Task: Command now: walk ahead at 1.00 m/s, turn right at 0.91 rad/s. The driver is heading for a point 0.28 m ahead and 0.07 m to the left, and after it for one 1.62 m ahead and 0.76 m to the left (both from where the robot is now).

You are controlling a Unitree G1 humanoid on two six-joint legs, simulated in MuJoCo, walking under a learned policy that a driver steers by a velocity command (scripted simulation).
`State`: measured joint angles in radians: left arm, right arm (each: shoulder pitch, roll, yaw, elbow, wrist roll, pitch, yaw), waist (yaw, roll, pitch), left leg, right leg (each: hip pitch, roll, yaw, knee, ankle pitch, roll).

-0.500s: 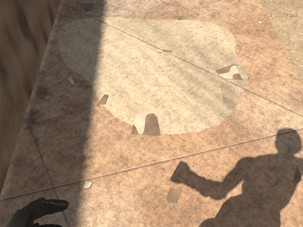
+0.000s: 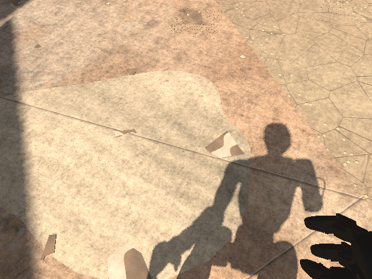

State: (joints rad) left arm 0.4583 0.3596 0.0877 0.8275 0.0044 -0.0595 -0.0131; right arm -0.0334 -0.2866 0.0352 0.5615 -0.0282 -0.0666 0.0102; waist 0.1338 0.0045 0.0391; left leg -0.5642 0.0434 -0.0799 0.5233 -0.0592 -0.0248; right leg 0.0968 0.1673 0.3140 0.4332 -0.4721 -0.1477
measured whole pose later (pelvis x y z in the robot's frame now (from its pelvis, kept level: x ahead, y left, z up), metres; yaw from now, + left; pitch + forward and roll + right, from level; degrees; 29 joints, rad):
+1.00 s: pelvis +0.86 +0.13 +0.00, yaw +32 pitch -1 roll +1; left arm 0.16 0.22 -0.03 0.67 0.07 -0.08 0.00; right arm 0.35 -0.33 -0.06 0.80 -0.01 0.00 0.01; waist -0.01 0.01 0.06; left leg -0.28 -0.23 0.02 0.57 -0.27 0.19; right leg -0.52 -0.10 0.10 1.34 -0.37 0.04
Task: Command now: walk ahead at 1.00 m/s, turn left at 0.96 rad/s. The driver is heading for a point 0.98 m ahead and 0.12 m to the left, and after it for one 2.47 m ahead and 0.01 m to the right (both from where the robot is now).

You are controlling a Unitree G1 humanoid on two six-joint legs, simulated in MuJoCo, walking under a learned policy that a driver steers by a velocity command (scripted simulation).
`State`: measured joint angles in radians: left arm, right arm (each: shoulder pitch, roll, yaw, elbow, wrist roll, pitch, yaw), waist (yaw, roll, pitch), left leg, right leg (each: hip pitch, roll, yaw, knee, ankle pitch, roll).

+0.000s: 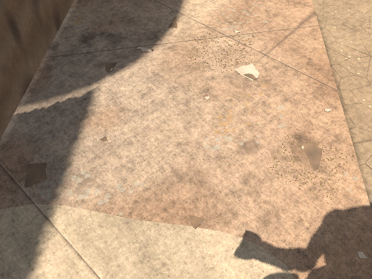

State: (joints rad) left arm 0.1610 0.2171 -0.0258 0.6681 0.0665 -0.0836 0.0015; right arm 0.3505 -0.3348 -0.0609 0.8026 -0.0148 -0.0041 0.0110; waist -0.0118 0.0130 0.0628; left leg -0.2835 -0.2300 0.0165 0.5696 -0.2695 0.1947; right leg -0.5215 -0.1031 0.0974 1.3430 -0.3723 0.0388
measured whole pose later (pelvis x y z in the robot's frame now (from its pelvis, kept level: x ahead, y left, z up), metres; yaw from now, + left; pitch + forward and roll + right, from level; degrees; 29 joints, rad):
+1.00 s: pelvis +0.83 +0.20 +0.02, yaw +28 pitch +0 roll +1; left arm 0.19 0.29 0.04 0.76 0.02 -0.02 -0.05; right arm 0.41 -0.29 -0.05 0.89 -0.01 -0.12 0.00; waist -0.03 -0.03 0.06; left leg 0.07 -0.08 0.20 0.25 -0.33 0.08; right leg -0.75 -0.11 -0.04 0.93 0.00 -0.05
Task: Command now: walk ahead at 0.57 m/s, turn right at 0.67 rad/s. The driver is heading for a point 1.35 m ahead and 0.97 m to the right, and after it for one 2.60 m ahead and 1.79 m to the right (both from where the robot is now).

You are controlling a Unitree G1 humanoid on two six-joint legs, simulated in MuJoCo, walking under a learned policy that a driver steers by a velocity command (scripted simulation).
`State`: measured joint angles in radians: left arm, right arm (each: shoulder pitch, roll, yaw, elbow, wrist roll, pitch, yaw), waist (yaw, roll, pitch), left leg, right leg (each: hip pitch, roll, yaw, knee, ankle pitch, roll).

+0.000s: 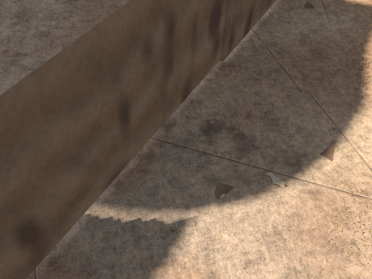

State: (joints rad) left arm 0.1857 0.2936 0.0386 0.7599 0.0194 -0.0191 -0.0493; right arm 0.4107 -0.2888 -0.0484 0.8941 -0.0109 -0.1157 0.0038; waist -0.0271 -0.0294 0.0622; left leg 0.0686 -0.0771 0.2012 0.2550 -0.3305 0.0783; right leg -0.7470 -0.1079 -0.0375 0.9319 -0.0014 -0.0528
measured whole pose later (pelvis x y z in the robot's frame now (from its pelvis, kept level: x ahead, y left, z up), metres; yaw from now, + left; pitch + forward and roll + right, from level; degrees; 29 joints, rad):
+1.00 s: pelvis +0.36 +0.05 +0.01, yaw -57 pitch +0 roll -1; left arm 0.19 0.36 0.08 0.68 0.00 0.11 -0.06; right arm 0.18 -0.28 -0.03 0.68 -0.02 0.02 -0.04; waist 0.01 -0.05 0.09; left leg -0.20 0.05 0.15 0.43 -0.23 0.04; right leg -0.46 0.01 0.02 1.03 -0.39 0.06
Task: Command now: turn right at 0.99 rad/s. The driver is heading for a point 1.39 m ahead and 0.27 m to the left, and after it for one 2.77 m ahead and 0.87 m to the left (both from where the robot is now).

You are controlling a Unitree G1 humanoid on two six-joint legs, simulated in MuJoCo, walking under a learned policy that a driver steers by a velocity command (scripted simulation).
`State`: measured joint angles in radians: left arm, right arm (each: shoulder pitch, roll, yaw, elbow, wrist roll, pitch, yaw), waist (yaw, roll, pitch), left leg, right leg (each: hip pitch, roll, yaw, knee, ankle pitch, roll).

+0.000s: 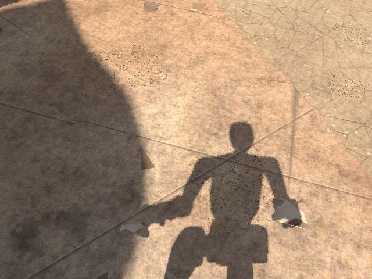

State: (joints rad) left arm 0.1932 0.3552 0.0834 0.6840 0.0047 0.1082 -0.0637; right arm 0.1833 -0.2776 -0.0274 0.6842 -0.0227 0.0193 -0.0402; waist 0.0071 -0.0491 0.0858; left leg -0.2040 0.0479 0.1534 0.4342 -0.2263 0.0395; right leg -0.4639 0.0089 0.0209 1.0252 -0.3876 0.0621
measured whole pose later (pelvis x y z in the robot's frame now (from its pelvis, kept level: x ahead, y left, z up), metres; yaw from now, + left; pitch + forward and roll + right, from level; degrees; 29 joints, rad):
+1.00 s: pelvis -0.02 -0.07 +0.00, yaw +8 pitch +1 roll +1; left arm 0.21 0.27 0.02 0.78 0.03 0.03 0.05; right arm 0.19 -0.34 -0.11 0.81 -0.01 0.07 0.01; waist -0.02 0.05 0.05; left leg -0.48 -0.06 -0.09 0.95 -0.42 -0.01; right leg -0.21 0.03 -0.03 0.43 -0.25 -0.06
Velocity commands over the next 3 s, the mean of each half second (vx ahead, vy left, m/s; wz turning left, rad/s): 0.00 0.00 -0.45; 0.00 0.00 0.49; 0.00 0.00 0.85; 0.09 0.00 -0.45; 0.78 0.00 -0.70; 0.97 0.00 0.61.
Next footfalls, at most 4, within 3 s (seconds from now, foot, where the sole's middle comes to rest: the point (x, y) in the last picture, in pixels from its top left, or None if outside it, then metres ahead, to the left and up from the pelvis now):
0.18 right None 0.02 -0.12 -0.78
0.58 left None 0.05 0.08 -0.78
0.88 right None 0.01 -0.14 -0.78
1.40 left None -0.03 0.06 -0.78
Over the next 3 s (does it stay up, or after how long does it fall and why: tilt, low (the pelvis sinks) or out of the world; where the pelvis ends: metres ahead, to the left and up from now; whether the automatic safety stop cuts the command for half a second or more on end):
stays up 0.71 0.00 -0.01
